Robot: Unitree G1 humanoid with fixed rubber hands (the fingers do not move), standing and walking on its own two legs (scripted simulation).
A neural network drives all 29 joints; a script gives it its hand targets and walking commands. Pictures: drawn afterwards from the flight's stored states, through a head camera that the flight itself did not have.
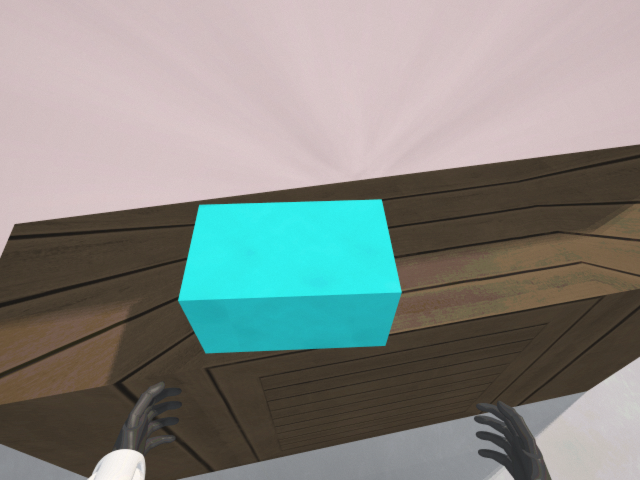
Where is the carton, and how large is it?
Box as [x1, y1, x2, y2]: [178, 199, 401, 352]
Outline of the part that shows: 381,199 199,205 178,301 205,352 385,345 401,291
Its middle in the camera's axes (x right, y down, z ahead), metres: -0.04 +0.06 +0.59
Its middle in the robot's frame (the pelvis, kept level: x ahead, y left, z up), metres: +0.39 +0.07 -0.02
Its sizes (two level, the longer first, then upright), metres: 0.278 0.168 0.154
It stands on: a pedestal, 0.68 m high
